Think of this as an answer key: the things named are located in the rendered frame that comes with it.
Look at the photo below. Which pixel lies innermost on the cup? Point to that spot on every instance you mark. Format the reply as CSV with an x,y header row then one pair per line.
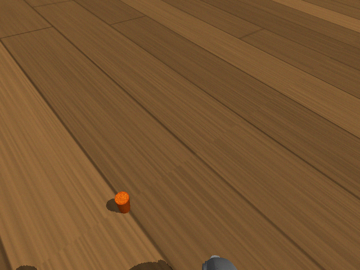
x,y
122,201

